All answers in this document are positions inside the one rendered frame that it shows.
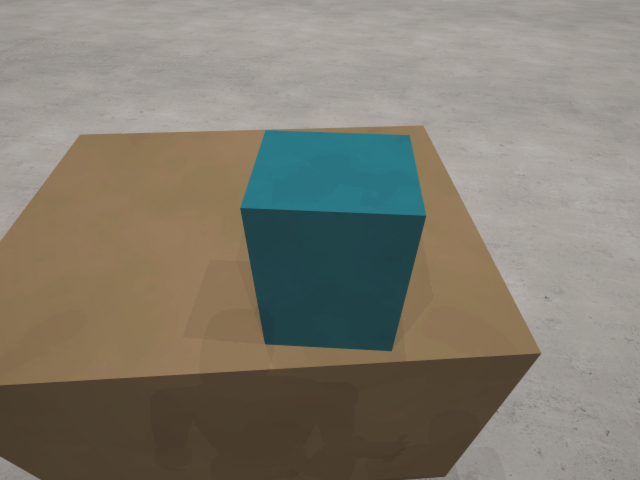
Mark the pedestal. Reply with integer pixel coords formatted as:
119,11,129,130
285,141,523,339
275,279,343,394
0,126,541,480

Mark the carton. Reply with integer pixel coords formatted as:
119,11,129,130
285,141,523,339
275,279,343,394
240,130,426,351

